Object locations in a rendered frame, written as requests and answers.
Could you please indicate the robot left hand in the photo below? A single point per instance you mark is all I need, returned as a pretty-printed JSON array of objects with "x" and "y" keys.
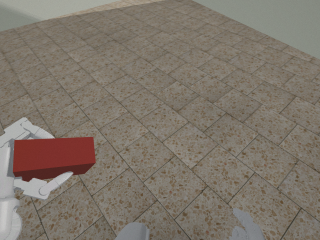
[{"x": 35, "y": 188}]

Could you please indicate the sponge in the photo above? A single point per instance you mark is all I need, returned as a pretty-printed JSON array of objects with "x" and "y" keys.
[{"x": 50, "y": 157}]

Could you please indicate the robot right hand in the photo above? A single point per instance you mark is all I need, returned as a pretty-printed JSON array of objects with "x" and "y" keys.
[{"x": 252, "y": 230}]

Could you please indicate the robot left forearm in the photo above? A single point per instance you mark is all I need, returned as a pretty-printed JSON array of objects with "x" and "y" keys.
[{"x": 11, "y": 223}]

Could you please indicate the left robot thigh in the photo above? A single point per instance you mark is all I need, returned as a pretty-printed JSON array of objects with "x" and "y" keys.
[{"x": 134, "y": 231}]

